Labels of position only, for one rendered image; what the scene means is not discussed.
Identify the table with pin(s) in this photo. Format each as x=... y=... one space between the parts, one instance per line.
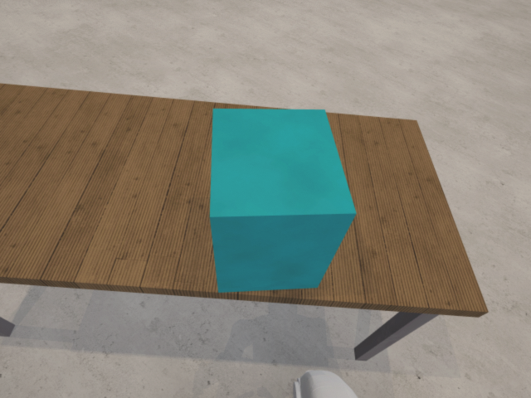
x=112 y=192

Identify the carton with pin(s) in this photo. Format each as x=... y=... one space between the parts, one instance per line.
x=280 y=205

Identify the robot right thigh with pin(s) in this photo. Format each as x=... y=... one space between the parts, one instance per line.
x=321 y=384

